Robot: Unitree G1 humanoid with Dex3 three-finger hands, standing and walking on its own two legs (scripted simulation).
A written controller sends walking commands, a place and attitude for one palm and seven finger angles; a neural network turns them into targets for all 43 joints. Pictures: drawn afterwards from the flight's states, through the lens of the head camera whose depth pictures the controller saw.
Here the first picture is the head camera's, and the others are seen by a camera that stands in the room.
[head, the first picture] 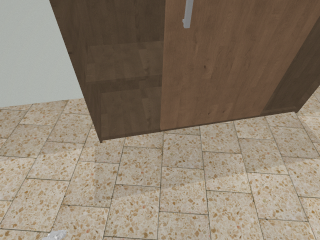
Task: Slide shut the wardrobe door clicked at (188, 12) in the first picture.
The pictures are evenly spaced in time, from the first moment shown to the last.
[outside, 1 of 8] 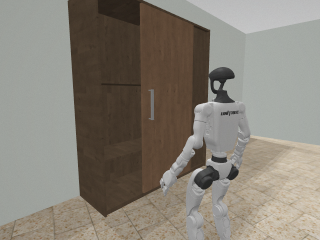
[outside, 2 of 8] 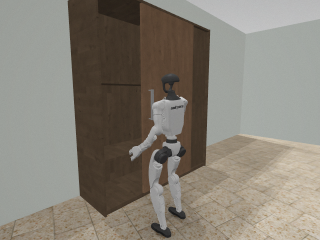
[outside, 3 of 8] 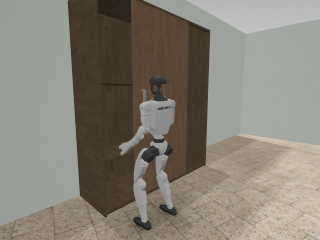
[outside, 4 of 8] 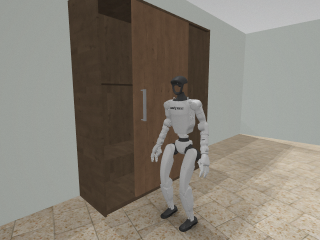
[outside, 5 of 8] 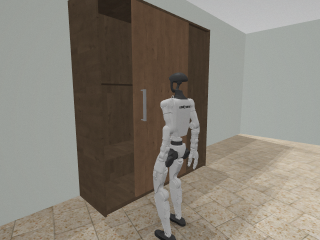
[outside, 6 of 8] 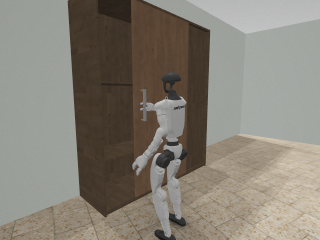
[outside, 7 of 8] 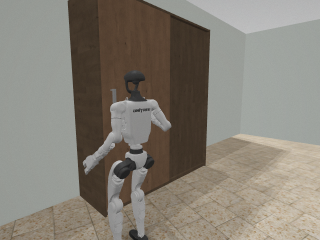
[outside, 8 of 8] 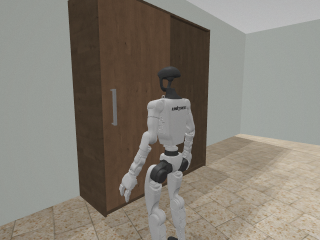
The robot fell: no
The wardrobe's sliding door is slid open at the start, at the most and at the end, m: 0.46 0.46 0.00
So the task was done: yes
